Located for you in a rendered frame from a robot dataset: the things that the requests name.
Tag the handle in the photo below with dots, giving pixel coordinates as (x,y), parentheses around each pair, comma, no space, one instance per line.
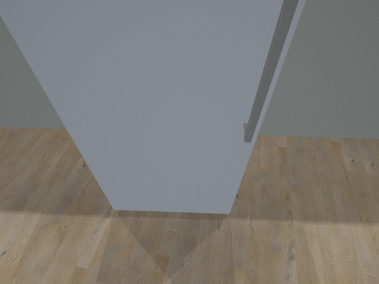
(283,24)

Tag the fridge door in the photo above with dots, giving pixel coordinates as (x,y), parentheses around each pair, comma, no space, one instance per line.
(154,93)

